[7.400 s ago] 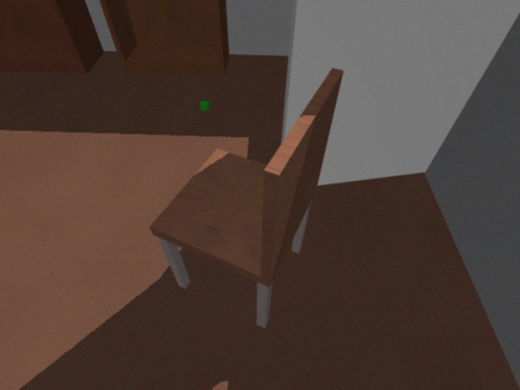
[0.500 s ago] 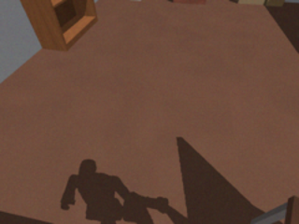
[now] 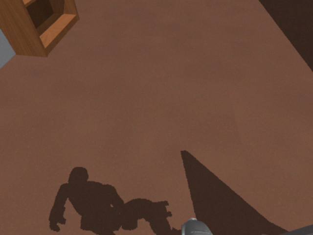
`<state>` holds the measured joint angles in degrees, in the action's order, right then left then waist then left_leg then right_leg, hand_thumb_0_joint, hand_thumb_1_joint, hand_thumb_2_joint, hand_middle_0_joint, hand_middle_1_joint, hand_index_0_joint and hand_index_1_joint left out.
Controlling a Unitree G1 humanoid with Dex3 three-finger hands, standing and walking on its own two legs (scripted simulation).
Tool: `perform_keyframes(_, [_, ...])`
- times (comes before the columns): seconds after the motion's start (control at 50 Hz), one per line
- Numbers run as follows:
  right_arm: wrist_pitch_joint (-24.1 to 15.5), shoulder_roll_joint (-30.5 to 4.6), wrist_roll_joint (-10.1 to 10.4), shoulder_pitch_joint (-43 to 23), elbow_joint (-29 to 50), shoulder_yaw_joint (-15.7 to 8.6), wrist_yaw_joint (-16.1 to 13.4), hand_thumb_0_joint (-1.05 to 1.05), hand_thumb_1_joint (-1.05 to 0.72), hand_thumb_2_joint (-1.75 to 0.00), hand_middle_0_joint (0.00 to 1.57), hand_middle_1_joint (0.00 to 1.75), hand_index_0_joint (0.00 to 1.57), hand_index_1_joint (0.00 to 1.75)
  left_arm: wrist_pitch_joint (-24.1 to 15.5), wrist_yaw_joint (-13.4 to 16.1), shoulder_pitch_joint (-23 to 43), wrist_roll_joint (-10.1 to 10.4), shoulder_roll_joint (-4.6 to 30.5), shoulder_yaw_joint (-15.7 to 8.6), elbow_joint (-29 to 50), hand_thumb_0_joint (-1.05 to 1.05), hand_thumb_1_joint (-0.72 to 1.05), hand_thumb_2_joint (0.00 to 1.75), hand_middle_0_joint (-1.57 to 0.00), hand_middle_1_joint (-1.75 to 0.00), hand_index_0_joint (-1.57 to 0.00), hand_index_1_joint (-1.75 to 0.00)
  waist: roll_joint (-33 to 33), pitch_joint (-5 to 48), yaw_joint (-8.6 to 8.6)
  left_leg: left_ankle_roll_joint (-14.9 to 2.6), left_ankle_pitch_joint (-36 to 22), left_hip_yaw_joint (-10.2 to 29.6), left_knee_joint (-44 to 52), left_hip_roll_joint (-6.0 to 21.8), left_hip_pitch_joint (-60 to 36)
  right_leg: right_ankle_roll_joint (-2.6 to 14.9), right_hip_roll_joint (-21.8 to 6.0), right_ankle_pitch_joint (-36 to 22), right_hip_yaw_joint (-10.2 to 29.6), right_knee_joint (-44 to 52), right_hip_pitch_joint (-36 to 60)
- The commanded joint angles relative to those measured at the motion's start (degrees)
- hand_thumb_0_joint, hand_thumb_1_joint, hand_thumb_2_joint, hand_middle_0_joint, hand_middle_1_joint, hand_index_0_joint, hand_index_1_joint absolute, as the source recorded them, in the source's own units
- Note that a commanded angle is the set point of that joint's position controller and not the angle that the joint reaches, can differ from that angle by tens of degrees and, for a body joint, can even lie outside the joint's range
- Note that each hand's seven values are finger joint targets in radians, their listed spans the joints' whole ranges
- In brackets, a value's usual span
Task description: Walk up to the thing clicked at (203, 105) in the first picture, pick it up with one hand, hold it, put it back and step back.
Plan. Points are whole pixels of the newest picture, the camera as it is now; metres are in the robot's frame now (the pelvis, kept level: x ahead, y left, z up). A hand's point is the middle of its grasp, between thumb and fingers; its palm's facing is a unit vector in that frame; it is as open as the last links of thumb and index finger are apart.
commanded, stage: walk up
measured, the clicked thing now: out of the picture +0.25 -1.96 -0.76
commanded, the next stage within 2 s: none
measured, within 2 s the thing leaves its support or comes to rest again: neither
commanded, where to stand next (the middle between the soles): +0.27 -0.03 m, yaw -40 degrees
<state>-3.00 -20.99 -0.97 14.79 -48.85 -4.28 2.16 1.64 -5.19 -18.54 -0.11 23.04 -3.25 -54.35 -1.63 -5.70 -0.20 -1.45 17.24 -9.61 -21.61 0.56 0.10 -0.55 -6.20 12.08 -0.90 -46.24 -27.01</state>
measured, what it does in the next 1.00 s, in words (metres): walks ahead, turning right: right foot, then left foot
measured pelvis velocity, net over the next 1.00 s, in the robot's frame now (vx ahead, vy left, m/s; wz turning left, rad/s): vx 0.20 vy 0.03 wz -0.58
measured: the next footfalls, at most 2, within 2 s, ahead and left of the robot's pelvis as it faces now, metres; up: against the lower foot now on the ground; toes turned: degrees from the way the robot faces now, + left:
right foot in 0.12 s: +0.20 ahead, -0.15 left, +0.00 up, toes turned -13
left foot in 0.56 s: +0.36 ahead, +0.10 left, +0.00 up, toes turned -19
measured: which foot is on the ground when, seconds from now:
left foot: down 0.00-0.18, up 0.20-0.54, down 0.56-1.00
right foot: up 0.00-0.10, down 0.12-0.58, up 0.60-1.00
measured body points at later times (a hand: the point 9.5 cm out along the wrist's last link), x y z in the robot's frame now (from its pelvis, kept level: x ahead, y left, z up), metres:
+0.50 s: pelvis +0.18 +0.00 -0.02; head +0.21 -0.03 +0.43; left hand +0.33 +0.30 -0.11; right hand +0.19 -0.34 -0.12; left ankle +0.32 +0.13 -0.71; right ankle +0.16 -0.14 -0.74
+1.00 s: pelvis +0.20 +0.03 -0.03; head +0.26 +0.01 +0.42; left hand +0.47 +0.25 -0.14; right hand +0.08 -0.28 -0.12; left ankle +0.32 +0.12 -0.74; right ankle +0.13 -0.08 -0.72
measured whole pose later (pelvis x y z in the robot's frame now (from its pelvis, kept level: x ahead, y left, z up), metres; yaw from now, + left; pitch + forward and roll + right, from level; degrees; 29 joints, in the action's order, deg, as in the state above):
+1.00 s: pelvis +0.20 +0.03 -0.03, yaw -33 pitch -2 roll +0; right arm -1.5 -24.6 -1.6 16.4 -42.8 -3.0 -0.2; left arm 2.5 -1.6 -12.6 -0.4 25.9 -4.0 -45.1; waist -1.8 -9.2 2.4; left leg 0.0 17.1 -10.9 -41.8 9.2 21.9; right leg 0.2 -0.7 26.5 1.2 -50.0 -21.7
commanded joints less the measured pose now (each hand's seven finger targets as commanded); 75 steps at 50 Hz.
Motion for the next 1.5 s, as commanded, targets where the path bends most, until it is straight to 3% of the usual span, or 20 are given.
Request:
perform_keyframes(0.0, [-1.41, -15.99, 0.35, -1.87, 6.86, -4.68, -0.53, 0.00, -0.90, -0.90, 0.20, 0.30, 0.20, 0.30, -2.50, 0.21, 4.15, -0.61, 8.56, -2.28, 7.25, 0.00, 0.90, 0.90, -0.20, -0.30, -0.20, -0.30, 8.07, -1.53, 1.95, -8.14, -13.84, 2.24, 4.84, 15.04, 4.75, 1.19, -0.91, -2.70, -2.78, 8.85, 1.66])
perform_keyframes(0.12, [0.27, -14.22, 0.44, -2.00, 10.79, -3.53, -0.76, 0.00, -0.90, -0.90, 0.20, 0.30, 0.20, 0.30, -4.61, 1.99, -7.55, -0.94, 11.74, -4.53, 6.25, 0.00, 0.90, 0.90, -0.20, -0.30, -0.20, -0.30, -1.11, 8.54, -4.73, -5.66, -25.14, -2.73, -26.25, 10.63, 11.36, 5.64, 5.69, 0.99, -6.22, 14.03, 24.41])
perform_keyframes(0.14, [0.28, -10.97, 0.90, 0.35, 11.68, -2.27, -0.69, 0.00, -0.90, -0.90, 0.20, 0.30, 0.20, 0.30, -5.23, 3.14, -13.86, -0.72, 16.54, -6.26, 5.90, 0.00, 0.90, 0.90, -0.20, -0.30, -0.20, -0.30, -12.96, 12.42, -7.74, -2.46, -14.58, -2.83, -41.41, 4.30, 20.38, 9.22, -1.34, 6.03, 9.23, 20.60, 32.86])
perform_keyframes(0.16, [0.67, -10.63, 1.46, 0.30, 13.54, -1.85, -0.36, 0.00, -0.90, -0.90, 0.20, 0.30, 0.20, 0.30, -5.14, 3.90, -15.87, -0.24, 22.10, -7.56, 6.57, 0.00, 0.90, 0.90, -0.20, -0.30, -0.20, -0.30, -21.58, 10.89, -8.10, 0.60, 15.05, 1.17, -51.66, -5.74, 37.47, 18.39, -15.08, 2.69, 40.71, 28.09, 38.03])
perform_keyframes(0.18, [0.84, -14.69, 0.49, -1.46, 13.18, -2.44, -0.39, 0.00, -0.90, -0.90, 0.20, 0.30, 0.20, 0.30, -4.82, 4.18, -14.71, 0.82, 21.81, -7.63, 7.95, 0.00, 0.90, 0.90, -0.20, -0.30, -0.20, -0.30, -15.25, 9.85, -8.19, 0.91, 19.82, 11.10, -52.14, -0.88, 37.56, 21.94, -18.25, 7.20, 48.69, 29.34, 33.20])
perform_keyframes(0.26, [1.35, -11.36, 1.65, 0.49, 9.57, -1.52, 0.42, 0.00, -0.90, -0.90, 0.20, 0.30, 0.20, 0.30, -5.28, 5.86, -3.14, 1.01, 14.13, -5.03, 10.71, 0.00, 0.90, 0.90, -0.20, -0.30, -0.20, -0.30, -5.14, 5.50, -0.90, -0.06, 6.78, 12.85, -42.98, 5.86, 31.01, 11.71, -6.29, -3.43, 19.95, 26.09, 20.85])
perform_keyframes(0.44, [1.69, -11.17, 0.70, -0.27, 8.95, -3.08, -1.14, 0.00, -0.90, -0.90, 0.20, 0.30, 0.20, 0.30, -4.53, 5.53, 0.80, -0.87, 14.79, -3.71, 15.77, 0.00, 0.90, 0.90, -0.20, -0.30, -0.20, -0.30, -10.63, 3.68, -0.41, 2.15, -1.20, 7.46, -25.80, 1.07, 18.76, 11.87, -2.06, -24.72, 12.56, 17.37, 3.67])
perform_keyframes(0.52, [0.88, -13.46, -0.02, 6.49, 6.61, -4.10, -2.33, 0.00, -0.90, -0.90, 0.20, 0.30, 0.20, 0.30, -2.35, 6.52, 3.94, 0.12, 11.67, -2.42, 18.44, 0.00, 0.90, 0.90, -0.20, -0.30, -0.20, -0.30, -3.48, 6.76, 3.84, -1.35, -11.39, 11.48, -11.84, 2.08, 6.66, 5.94, 3.08, -11.54, 12.94, 2.01, -3.31])
perform_keyframes(0.56, [0.56, -19.36, -0.47, 4.34, 8.52, -5.00, -2.66, 0.00, -0.90, -0.90, 0.20, 0.30, 0.20, 0.30, -1.21, 7.48, -2.24, 0.39, 8.64, -1.29, 17.40, 0.00, 0.90, 0.90, -0.20, -0.30, -0.20, -0.30, 12.41, 7.65, 0.83, -6.61, -16.00, 36.13, 0.20, 24.03, 10.01, 1.86, 12.47, 20.74, 9.20, -17.28, -6.35])
perform_keyframes(0.7, [-0.03, -17.89, -0.09, -1.25, 8.41, -3.92, -3.23, 0.00, -0.90, -0.90, 0.20, 0.30, 0.20, 0.30, 0.15, 5.72, -3.41, 0.49, 12.84, -3.48, 12.65, 0.00, 0.90, 0.90, -0.20, -0.30, -0.20, -0.30, 16.02, 5.74, -0.47, -7.27, -12.25, 19.74, -2.02, 14.73, 11.52, 1.57, 8.49, 12.20, 10.02, -24.57, -5.61])
perform_keyframes(0.9, [-0.23, -19.33, -0.49, 4.46, 9.63, -4.33, -3.41, 0.00, -0.90, -0.90, 0.20, 0.30, 0.20, 0.30, -0.47, 4.52, 3.08, -0.43, 11.09, -3.31, 13.92, 0.00, 0.90, 0.90, -0.20, -0.30, -0.20, -0.30, 12.08, 8.61, 2.48, -11.66, -31.20, 14.44, -9.02, 20.58, 6.21, 0.65, 4.98, 15.82, 1.85, -6.34, -0.30])
perform_keyframes(0.98, [0.91, -19.94, -0.43, -0.31, 10.56, -4.04, -2.82, 0.00, -0.90, -0.90, 0.20, 0.30, 0.20, 0.30, -0.61, 3.88, -1.75, -0.85, 10.43, -4.17, 11.18, 0.00, 0.90, 0.90, -0.20, -0.30, -0.20, -0.30, 12.83, 8.26, -0.51, -9.50, -12.92, 10.85, -11.18, 19.12, 18.04, 2.17, 6.94, 9.80, -2.31, 6.33, 12.31])
perform_keyframes(1.02, [1.82, -15.90, -0.25, -0.59, 10.61, -2.74, -2.85, 0.00, -0.90, -0.90, 0.20, 0.30, 0.20, 0.30, -1.30, 4.17, -5.84, -1.51, 13.01, -5.88, 9.25, 0.00, 0.90, 0.90, -0.20, -0.30, -0.20, -0.30, 4.41, 8.29, -3.24, -5.08, 0.14, 6.94, -22.89, 15.33, 27.96, 4.70, 5.84, 11.67, 4.80, 14.61, 20.80])
perform_keyframes(1.04, [2.19, -12.24, 0.35, 0.61, 11.05, -1.56, -2.91, 0.00, -0.90, -0.90, 0.20, 0.30, 0.20, 0.30, -1.65, 4.35, -4.49, -2.37, 18.00, -6.99, 10.86, 0.00, 0.90, 0.90, -0.20, -0.30, -0.20, -0.30, -12.71, 4.76, -3.14, -0.93, 11.81, 2.12, -35.83, 6.56, 38.85, 9.81, -6.29, 14.75, 28.90, 25.08, 20.36])
perform_keyframes(1.08, [2.30, -16.39, 0.24, -4.18, 10.00, -2.73, -4.75, 0.00, -0.90, -0.90, 0.20, 0.30, 0.20, 0.30, -1.60, 4.63, 3.82, -2.22, 21.05, -6.53, 13.89, 0.00, 0.90, 0.90, -0.20, -0.30, -0.20, -0.30, -9.60, 0.06, -2.69, 1.26, 18.11, 9.60, -43.09, 5.54, 35.10, 17.94, -14.00, 13.60, 37.88, 28.93, 5.41])
perform_keyframes(1.14, [1.92, -15.32, 1.12, 1.61, 4.41, -2.05, -4.02, 0.00, -0.90, -0.90, 0.20, 0.30, 0.20, 0.30, -2.29, 5.35, 7.18, -1.64, 14.94, -4.86, 13.61, 0.00, 0.90, 0.90, -0.20, -0.30, -0.20, -0.30, -8.10, -0.08, 0.59, 0.78, 9.88, 10.14, -40.61, 5.39, 33.32, 12.26, -3.78, 0.12, 20.66, 21.97, 9.49])
perform_keyframes(1.36, [-0.58, -11.66, -0.24, 2.28, 0.77, -0.35, -3.46, 0.00, -0.90, -0.90, 0.20, 0.30, 0.20, 0.30, -3.18, 5.37, 5.17, -0.56, 12.91, -3.07, 12.03, 0.00, 0.90, 0.90, -0.20, -0.30, -0.20, -0.30, -4.49, 7.33, 1.25, -0.30, 1.58, 7.15, -9.10, -0.05, 11.65, 11.11, -2.73, -10.87, 17.06, 13.39, 7.59])
perform_keyframes(1.42, [-1.78, -17.61, -1.02, -0.43, 1.74, -1.23, -3.57, 0.00, -0.90, -0.90, 0.20, 0.30, 0.20, 0.30, -3.07, 5.41, 5.17, 0.61, 7.19, -0.81, 10.92, 0.00, 0.90, 0.90, -0.20, -0.30, -0.20, -0.30, 10.42, 7.43, 0.34, -9.42, -0.74, 33.81, 2.97, 18.89, 7.88, 2.02, 7.89, 6.66, 5.76, 2.10, -1.06])
perform_keyframes(1.44, [-1.45, -19.02, -0.56, -4.11, 2.08, -1.55, -3.07, 0.00, -0.90, -0.90, 0.20, 0.30, 0.20, 0.30, -3.00, 6.01, 4.92, -0.10, 11.50, -2.15, 8.76, 0.00, 0.90, 0.90, -0.20, -0.30, -0.20, -0.30, 10.24, 5.21, -0.32, -13.38, 1.78, 34.22, 1.84, 22.67, 15.68, 2.03, 6.02, 17.79, 4.49, 0.28, 4.96])
perform_keyframes(1.48, [-1.01, -15.50, -0.59, -7.48, 2.06, -0.21, -2.55, 0.00, -0.90, -0.90, 0.20, 0.30, 0.20, 0.30, -3.87, 5.42, 3.06, -0.78, 10.98, -1.89, 6.60, 0.00, 0.90, 0.90, -0.20, -0.30, -0.20, -0.30, 8.73, 4.28, -2.67, -8.69, 2.72, 22.17, -2.03, 15.04, 19.00, 3.12, 5.31, 12.94, 7.07, 10.72, 11.56])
